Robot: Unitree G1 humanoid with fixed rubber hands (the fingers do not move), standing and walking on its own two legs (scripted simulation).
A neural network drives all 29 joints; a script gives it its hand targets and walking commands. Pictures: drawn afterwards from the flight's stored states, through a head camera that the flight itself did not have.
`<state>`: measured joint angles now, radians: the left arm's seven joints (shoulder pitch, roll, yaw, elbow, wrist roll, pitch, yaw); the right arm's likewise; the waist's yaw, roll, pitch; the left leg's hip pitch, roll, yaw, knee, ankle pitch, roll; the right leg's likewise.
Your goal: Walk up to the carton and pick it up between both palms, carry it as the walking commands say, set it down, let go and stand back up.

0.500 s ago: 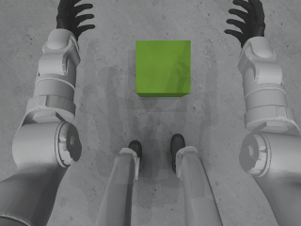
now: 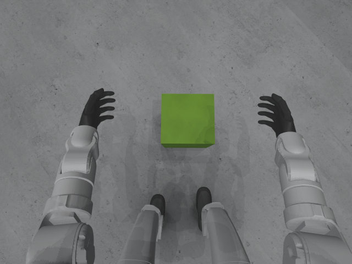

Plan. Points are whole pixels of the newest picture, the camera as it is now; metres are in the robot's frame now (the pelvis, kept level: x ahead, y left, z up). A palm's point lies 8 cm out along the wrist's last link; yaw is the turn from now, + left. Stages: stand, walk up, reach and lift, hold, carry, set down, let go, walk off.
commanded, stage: let go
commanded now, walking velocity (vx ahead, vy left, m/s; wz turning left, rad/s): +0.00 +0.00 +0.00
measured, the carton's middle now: (186, 123) +0.48 -0.02 -0.59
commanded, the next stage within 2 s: stand in 0.96 s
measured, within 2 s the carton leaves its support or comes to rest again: neither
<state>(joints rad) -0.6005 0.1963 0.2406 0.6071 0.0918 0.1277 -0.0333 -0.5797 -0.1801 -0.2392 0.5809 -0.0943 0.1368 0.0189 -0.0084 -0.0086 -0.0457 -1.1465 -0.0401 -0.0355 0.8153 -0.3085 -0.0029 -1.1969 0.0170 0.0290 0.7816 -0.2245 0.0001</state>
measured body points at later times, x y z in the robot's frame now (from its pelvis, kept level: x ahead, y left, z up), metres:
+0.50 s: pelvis +0.04 +0.00 +0.06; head +0.10 +0.00 +0.51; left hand +0.23 +0.23 -0.02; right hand +0.22 -0.23 -0.02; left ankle +0.01 +0.12 -0.68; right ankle +0.05 -0.11 -0.68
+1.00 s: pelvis +0.04 +0.00 +0.06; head +0.05 +0.00 +0.51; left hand +0.22 +0.24 -0.02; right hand +0.21 -0.25 -0.02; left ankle +0.01 +0.12 -0.68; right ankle +0.05 -0.11 -0.68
